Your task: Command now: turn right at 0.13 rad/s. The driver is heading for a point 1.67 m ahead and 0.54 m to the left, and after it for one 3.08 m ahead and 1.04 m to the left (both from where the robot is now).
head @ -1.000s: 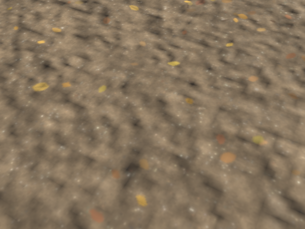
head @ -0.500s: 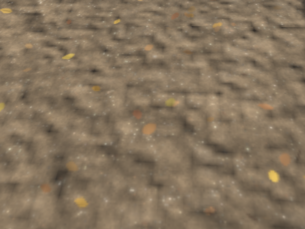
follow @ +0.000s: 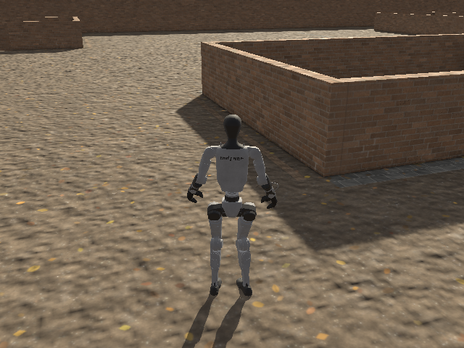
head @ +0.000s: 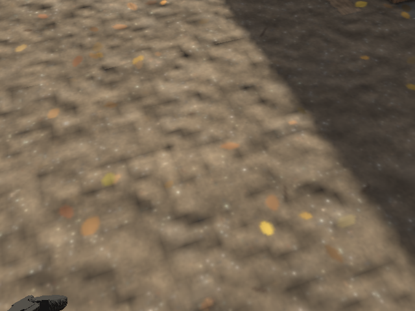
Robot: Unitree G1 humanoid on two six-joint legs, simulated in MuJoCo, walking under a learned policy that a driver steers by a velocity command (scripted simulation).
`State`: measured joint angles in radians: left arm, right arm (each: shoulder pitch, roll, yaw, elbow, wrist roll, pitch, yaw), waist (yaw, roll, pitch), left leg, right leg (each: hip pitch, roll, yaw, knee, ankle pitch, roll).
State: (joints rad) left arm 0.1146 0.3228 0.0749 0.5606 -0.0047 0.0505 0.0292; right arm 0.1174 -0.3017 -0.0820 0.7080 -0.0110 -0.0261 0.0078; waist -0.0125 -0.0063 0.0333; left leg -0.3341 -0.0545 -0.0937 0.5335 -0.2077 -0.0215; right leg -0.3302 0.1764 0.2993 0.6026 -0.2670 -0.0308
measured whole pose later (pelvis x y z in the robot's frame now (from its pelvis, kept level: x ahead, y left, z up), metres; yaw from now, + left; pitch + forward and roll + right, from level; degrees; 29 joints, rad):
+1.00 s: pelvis +0.14 +0.14 +0.01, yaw +31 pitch +2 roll +0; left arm 0.22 0.31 0.06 0.74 0.03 0.00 -0.08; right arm 0.41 -0.29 -0.04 0.70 -0.03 -0.06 0.02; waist -0.03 -0.02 -0.03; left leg 0.06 -0.04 0.03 0.20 -0.29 0.04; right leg -0.73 -0.04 0.04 0.90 -0.03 0.03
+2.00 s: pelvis +1.03 +0.30 +0.00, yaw +2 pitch +2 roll +1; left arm -0.12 0.27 -0.05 0.60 0.05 -0.08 -0.06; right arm 0.64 -0.29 -0.05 0.94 0.00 -0.08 0.03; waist -0.16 0.00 0.00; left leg 0.10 -0.01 -0.10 0.28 -0.41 0.01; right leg -0.57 -0.02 0.02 0.58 -0.10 -0.04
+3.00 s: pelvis +1.80 +0.50 -0.01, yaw +36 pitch +0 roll +0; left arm 0.18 0.27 0.04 0.66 0.00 -0.05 -0.02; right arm 0.17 -0.28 -0.03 0.70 -0.02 0.00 -0.03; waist 0.01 -0.01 0.09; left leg -0.48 -0.10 -0.12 1.31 -0.43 -0.04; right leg -0.44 0.16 0.10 0.45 0.00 -0.07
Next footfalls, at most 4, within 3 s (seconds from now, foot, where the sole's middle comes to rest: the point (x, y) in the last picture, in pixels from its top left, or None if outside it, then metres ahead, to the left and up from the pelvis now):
0.66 left None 0.02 0.18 -0.77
1.18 right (157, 308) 0.48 0.19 -0.77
1.62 left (96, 196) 0.89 0.44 -0.77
2.02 right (170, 128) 1.23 0.18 -0.77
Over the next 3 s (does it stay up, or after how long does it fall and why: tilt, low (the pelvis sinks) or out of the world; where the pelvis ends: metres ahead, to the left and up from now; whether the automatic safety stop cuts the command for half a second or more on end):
stays up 1.80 0.50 -0.01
